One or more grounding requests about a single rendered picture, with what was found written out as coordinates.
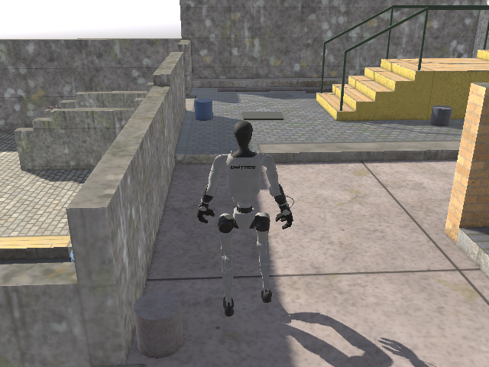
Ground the right robot forearm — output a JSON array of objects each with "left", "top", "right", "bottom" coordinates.
[{"left": 274, "top": 184, "right": 291, "bottom": 216}]

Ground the left robot hand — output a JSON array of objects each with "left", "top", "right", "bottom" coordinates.
[{"left": 197, "top": 208, "right": 215, "bottom": 223}]

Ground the left robot foot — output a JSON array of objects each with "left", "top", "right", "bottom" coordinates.
[{"left": 223, "top": 297, "right": 234, "bottom": 317}]

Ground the left robot upper arm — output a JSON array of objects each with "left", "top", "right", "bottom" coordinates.
[{"left": 206, "top": 154, "right": 228, "bottom": 196}]

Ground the right robot thigh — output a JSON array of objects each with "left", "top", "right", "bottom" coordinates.
[{"left": 254, "top": 212, "right": 270, "bottom": 254}]

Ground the right robot upper arm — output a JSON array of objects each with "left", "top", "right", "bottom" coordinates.
[{"left": 259, "top": 154, "right": 282, "bottom": 196}]

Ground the right robot hand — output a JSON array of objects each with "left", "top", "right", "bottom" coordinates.
[{"left": 275, "top": 211, "right": 293, "bottom": 229}]

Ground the left robot forearm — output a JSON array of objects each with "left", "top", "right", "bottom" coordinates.
[{"left": 199, "top": 184, "right": 213, "bottom": 211}]

